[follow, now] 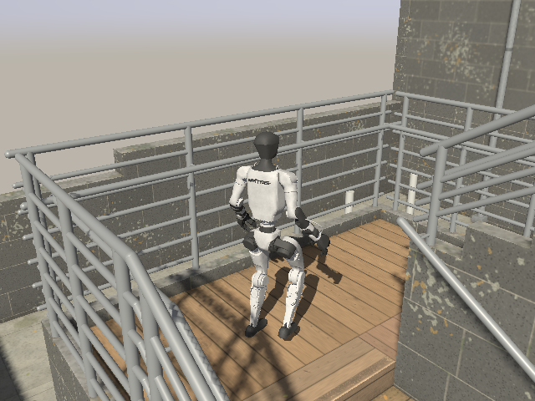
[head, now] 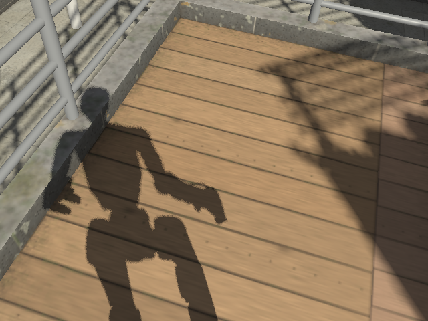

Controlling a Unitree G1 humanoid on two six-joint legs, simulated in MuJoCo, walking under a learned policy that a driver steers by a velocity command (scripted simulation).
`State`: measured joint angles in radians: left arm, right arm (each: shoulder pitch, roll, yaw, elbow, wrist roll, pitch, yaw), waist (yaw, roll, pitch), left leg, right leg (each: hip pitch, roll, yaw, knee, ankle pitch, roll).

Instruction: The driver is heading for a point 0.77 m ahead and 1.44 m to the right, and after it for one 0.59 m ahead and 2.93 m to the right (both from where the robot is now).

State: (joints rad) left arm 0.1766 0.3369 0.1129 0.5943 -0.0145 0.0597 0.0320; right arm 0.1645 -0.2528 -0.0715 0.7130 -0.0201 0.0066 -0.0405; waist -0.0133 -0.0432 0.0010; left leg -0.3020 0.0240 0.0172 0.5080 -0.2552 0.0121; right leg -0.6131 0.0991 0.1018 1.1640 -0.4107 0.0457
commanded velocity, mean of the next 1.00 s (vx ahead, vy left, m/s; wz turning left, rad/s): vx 0.05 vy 0.00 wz -0.60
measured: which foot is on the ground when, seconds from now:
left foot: down 0.00-0.26, up 0.28-0.72, down 0.74-1.00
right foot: up 0.00-0.24, down 0.26-0.76, up 0.78-1.00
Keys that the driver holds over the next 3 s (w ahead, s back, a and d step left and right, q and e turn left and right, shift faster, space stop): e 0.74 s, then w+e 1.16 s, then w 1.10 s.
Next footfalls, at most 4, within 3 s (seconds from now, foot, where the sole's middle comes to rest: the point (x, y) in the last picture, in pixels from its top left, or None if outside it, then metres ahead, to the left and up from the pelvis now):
0.26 right None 0.00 -0.15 -0.78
0.74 left None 0.07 0.05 -0.78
1.22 right None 0.02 -0.27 -0.78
1.64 left None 0.34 -0.37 -0.78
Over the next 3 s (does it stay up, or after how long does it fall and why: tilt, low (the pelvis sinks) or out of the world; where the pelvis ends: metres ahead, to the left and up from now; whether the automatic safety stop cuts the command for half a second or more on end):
stays up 0.08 -0.39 0.01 its command is cut before an obstacle after 1.3 s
